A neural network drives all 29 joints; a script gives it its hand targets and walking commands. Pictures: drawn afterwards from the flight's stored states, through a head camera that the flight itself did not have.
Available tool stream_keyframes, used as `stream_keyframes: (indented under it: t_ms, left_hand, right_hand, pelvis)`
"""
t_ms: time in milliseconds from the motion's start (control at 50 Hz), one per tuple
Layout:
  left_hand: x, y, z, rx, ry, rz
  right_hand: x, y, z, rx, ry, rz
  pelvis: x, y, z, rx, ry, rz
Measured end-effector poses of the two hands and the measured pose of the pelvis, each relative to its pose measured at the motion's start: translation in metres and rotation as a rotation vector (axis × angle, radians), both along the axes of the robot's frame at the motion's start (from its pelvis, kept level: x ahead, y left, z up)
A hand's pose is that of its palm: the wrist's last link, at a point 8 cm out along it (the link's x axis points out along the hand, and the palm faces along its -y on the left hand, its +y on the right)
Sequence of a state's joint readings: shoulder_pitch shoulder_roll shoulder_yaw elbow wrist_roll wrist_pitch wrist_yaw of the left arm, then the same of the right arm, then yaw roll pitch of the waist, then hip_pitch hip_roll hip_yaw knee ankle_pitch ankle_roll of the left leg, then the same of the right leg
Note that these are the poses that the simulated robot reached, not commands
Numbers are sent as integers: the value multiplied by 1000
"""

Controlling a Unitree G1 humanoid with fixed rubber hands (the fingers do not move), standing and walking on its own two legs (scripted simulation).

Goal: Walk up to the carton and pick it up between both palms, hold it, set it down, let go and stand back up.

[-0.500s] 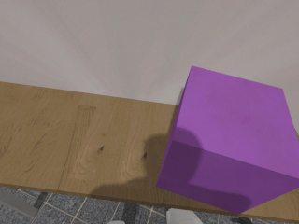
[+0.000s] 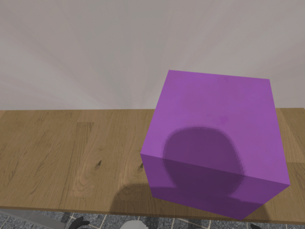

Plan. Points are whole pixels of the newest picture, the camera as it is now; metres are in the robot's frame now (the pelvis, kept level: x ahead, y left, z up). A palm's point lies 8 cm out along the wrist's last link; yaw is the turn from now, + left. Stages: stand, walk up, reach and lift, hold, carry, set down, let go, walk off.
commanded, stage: stand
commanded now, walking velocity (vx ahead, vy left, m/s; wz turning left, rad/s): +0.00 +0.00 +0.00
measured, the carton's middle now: (204, 144) +0.28 -0.10 +0.10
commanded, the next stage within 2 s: none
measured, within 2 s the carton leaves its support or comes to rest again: neither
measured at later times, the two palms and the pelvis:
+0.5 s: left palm out of the picture +0.05 +0.32 -0.12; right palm out of the picture +0.05 -0.21 -0.09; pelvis -0.02 +0.05 +0.00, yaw -1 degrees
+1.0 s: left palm out of the picture +0.01 +0.33 -0.11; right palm out of the picture +0.07 -0.20 -0.11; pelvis -0.03 +0.06 -0.01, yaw +1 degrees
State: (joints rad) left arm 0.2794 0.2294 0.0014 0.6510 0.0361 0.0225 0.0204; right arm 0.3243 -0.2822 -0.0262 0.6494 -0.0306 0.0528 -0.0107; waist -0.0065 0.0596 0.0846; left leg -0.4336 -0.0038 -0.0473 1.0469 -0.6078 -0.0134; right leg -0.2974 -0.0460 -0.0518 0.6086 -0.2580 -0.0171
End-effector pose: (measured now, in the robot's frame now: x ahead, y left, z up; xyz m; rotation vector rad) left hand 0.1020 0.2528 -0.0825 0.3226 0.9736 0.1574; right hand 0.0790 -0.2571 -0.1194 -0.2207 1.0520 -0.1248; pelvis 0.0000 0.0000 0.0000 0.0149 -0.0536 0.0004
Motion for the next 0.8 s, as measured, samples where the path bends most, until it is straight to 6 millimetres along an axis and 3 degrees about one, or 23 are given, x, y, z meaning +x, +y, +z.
stream_keyframes:
  t_ms: [120,220,280,340,500,640,700,800]
  left_hand:
    - [-37,20,-13,-12,46,60]
    - [-66,53,-39,-30,98,110]
    - [-73,69,-54,-45,130,120]
    - [-67,74,-55,-57,146,95]
    - [-48,72,-40,-63,116,34]
    - [-33,51,-27,-26,69,0]
    - [-34,42,-17,-10,38,-1]
    - [-47,40,-2,19,44,20]
  right_hand:
    - [12,3,5,-44,-17,58]
    - [23,24,13,-83,-58,97]
    - [19,40,19,-99,-97,89]
    - [4,46,28,-119,-97,56]
    - [-27,44,34,-108,-59,-26]
    - [-36,31,0,-44,-36,-52]
    - [-41,31,-10,-12,-1,-48]
    - [-33,34,-3,9,2,-18]
  pelvis:
    - [-10,12,-5,-13,-8,13]
    - [-16,32,-17,-38,-10,29]
    - [-18,43,-21,-15,-26,18]
    - [-20,48,-16,-44,-30,20]
    - [-24,49,-4,-34,-19,-22]
    - [-26,37,-14,-31,-12,-43]
    - [-25,33,-12,-42,-11,-28]
    - [-26,34,0,-5,-6,-14]
